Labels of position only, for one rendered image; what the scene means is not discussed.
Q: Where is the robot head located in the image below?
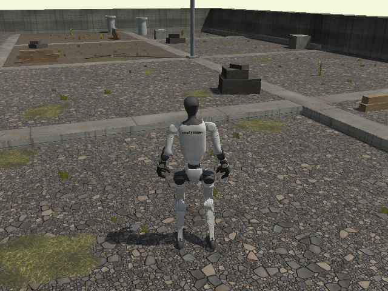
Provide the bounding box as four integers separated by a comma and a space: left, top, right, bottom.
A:
182, 96, 202, 125

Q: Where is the robot left forearm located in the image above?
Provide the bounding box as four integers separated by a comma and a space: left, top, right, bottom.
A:
158, 147, 169, 168

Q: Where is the robot right hand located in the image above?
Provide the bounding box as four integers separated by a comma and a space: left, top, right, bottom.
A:
216, 166, 230, 179

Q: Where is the left robot thigh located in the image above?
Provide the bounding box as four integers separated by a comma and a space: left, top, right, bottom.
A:
173, 169, 186, 212

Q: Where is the right robot upper arm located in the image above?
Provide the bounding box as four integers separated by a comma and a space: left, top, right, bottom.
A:
205, 122, 222, 155

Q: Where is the robot right forearm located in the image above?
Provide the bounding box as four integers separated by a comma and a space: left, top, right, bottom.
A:
216, 146, 229, 168

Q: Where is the robot left hand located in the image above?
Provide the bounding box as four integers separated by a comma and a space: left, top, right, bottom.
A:
156, 166, 170, 178

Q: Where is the left robot upper arm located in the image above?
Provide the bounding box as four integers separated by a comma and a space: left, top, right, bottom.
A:
163, 122, 180, 156

